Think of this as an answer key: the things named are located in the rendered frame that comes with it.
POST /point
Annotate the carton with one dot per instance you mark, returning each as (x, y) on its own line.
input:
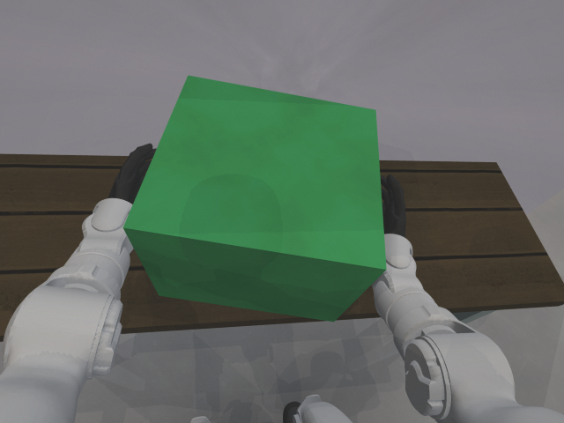
(262, 200)

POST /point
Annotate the robot left forearm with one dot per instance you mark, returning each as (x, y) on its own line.
(99, 264)

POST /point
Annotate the robot right thigh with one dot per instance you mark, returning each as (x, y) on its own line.
(320, 412)

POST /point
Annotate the robot right forearm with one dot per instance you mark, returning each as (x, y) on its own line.
(400, 300)

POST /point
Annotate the left robot upper arm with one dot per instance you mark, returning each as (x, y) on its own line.
(63, 338)

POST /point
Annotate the right robot hand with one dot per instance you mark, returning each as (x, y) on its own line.
(393, 207)

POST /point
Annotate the left robot hand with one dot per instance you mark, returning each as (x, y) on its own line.
(132, 173)

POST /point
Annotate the table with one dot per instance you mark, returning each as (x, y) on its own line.
(475, 249)

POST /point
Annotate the right robot upper arm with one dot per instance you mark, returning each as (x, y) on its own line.
(464, 378)

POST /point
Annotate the robot right foot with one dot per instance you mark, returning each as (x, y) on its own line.
(289, 411)

